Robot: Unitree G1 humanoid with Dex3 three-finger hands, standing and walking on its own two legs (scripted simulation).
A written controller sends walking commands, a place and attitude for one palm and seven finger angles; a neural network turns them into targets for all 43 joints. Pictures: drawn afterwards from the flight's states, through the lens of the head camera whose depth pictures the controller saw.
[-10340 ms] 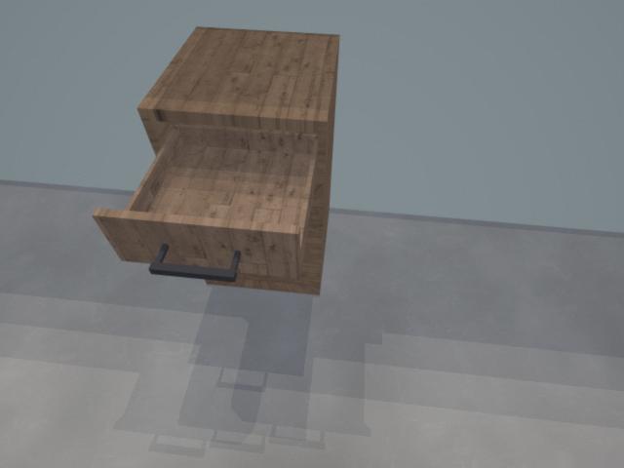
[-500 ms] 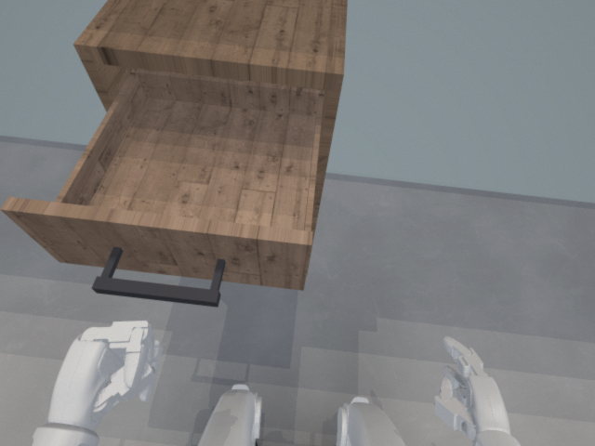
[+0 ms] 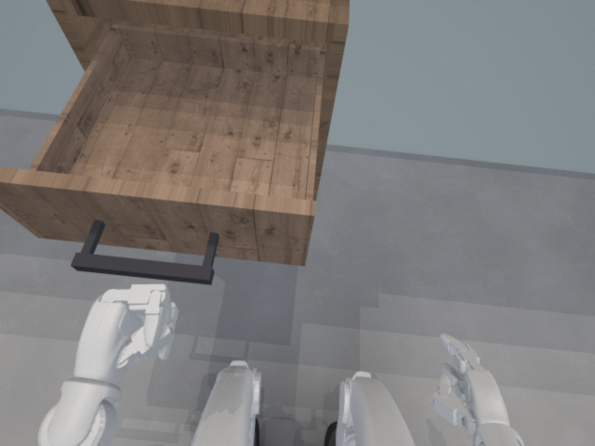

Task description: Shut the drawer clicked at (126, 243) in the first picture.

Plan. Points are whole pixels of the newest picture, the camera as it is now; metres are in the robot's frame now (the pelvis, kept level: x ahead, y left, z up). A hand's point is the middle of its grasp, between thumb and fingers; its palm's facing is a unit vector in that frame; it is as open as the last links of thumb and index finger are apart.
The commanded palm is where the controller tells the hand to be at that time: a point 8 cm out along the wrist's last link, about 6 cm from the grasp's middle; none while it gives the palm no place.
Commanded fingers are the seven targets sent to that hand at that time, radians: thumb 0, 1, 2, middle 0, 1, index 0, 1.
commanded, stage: bring the fist close to the handle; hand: left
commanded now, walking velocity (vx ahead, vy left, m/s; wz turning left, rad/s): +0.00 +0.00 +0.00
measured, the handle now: (149, 252) +0.34 +0.21 +0.03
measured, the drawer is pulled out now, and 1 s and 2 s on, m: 0.30 0.27 0.14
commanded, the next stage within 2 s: push the drawer shut in 0.30 s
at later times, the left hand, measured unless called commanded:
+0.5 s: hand (170, 326) +0.25 +0.16 +0.03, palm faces -0.07 -1.00 -0.05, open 3.3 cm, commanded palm +0.25 +0.22 +0.04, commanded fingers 0.00 0.90 0.90 -1.40 -1.60 -1.40 -1.60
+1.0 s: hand (173, 293) +0.29 +0.17 +0.03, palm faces -0.08 -1.00 -0.06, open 3.0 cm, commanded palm +0.30 +0.22 +0.04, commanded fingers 0.00 0.90 0.90 -1.40 -1.60 -1.40 -1.60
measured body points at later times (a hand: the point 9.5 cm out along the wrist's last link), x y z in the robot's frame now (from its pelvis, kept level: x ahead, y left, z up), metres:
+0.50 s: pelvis +0.01 -0.01 +0.00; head +0.12 +0.01 +0.44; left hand +0.25 +0.22 +0.04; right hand +0.20 -0.25 -0.08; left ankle +0.04 +0.11 -0.58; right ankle +0.03 -0.12 -0.58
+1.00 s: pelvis -0.01 +0.00 +0.00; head +0.11 +0.02 +0.44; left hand +0.29 +0.23 +0.03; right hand +0.17 -0.25 -0.09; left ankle +0.04 +0.11 -0.58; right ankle +0.03 -0.12 -0.58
